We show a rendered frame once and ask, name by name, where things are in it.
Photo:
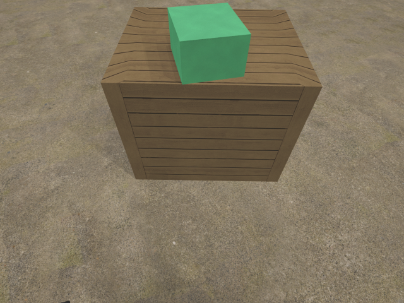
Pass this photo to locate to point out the carton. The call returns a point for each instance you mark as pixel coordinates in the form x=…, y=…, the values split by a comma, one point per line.
x=209, y=42

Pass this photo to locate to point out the pedestal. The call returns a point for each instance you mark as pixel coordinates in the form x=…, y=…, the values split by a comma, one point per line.
x=236, y=129

